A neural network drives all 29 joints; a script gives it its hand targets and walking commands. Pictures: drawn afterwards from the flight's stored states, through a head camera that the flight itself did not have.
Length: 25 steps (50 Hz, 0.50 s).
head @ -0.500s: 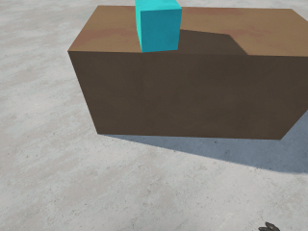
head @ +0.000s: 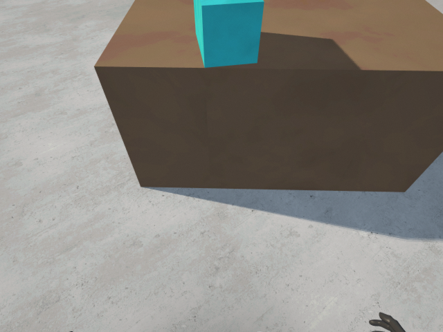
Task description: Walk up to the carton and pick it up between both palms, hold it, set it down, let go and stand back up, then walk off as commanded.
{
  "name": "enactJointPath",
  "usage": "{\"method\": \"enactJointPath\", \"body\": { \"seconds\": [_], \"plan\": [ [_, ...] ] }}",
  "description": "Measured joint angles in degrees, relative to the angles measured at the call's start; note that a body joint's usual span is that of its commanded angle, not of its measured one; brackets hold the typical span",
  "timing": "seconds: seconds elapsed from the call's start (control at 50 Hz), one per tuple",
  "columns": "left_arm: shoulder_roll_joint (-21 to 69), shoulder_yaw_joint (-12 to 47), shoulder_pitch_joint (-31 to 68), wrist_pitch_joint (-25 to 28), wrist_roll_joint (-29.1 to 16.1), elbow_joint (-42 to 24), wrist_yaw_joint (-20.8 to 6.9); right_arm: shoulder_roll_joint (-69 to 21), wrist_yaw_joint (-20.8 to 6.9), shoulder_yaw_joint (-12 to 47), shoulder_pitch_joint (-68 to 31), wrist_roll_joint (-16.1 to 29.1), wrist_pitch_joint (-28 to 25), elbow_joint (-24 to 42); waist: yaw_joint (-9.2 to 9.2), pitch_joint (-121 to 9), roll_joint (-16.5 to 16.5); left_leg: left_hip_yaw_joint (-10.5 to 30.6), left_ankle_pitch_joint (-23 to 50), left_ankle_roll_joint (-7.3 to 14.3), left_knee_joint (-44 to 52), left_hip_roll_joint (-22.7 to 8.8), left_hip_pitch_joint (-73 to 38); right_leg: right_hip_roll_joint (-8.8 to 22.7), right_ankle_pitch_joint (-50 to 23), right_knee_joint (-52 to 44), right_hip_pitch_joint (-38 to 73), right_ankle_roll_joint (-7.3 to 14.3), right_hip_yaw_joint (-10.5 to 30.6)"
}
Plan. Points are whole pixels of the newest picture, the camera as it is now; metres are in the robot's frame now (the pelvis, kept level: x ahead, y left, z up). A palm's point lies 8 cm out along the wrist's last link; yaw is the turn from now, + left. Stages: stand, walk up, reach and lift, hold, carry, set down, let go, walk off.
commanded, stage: walk off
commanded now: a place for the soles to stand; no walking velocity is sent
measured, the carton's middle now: (224, 19) +1.08 -0.02 +0.07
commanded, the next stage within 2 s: stand in 0.30 s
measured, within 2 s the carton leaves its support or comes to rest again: neither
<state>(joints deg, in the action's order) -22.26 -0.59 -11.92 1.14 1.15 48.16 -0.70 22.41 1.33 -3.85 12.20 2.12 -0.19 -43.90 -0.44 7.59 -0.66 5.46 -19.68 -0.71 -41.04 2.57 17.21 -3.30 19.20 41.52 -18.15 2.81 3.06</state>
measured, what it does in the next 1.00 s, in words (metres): stands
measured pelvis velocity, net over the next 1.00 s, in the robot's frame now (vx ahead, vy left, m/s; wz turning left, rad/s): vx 0.00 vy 0.01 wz -0.02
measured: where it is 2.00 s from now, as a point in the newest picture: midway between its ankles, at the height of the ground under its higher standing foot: outside the picture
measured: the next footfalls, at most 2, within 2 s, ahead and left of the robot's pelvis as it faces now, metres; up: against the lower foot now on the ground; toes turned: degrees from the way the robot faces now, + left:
none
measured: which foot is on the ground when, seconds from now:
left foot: down 0.00-1.00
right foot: down 0.00-1.00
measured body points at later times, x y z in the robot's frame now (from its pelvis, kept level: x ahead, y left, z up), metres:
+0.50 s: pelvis +0.00 +0.00 +0.00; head +0.01 +0.00 +0.45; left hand +0.11 +0.31 -0.10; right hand +0.13 -0.31 -0.09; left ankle +0.03 +0.13 -0.72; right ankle +0.04 -0.10 -0.72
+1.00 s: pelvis +0.00 +0.01 +0.01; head +0.00 +0.00 +0.46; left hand +0.11 +0.32 -0.09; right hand +0.13 -0.31 -0.08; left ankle +0.03 +0.13 -0.72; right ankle +0.04 -0.10 -0.72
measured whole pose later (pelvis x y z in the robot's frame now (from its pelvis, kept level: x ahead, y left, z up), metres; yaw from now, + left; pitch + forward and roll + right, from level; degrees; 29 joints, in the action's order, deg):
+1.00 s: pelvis +0.00 +0.01 +0.01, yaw -1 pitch -2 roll +0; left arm -22.3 -0.6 -11.9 2.4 1.1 50.7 -0.8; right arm 22.4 -0.3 -2.8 10.5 2.1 -0.6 -44.6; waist -0.4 1.2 -0.7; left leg 4.3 -16.5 -0.3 -35.3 2.4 16.7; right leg -3.0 15.8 36.0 -18.1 1.5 4.6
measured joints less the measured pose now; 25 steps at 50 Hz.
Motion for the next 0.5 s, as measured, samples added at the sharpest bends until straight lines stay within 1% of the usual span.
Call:
{"method": "enactJointPath", "body": {
  "seconds": [0.2,0.4,0.5],
  "plan": [
    [0.0,0.0,0.0,0.0,0.0,0.0,0.0,0.0,-0.1,0.0,-0.4,0.0,0.1,0.0,0.0,-1.9,0.0,-0.2,0.3,0.0,0.0,0.0,0.0,0.0,-0.3,0.0,0.0,0.0,0.2],
    [0.0,0.0,0.0,0.2,0.0,0.7,-0.5,0.0,-0.9,0.0,-0.4,0.0,0.2,-0.1,0.0,-2.7,0.0,-0.2,0.5,0.2,0.7,0.0,0.0,0.0,-0.4,-0.7,0.0,-0.2,0.3],
    [0.0,0.0,0.0,1.0,0.0,1.2,-0.5,0.0,-1.2,0.0,-0.5,0.0,-0.1,-0.1,0.0,-3.8,0.0,-0.5,0.9,0.2,2.3,0.0,-0.2,0.2,-1.0,-2.1,0.0,-0.8,0.7]
  ]
}}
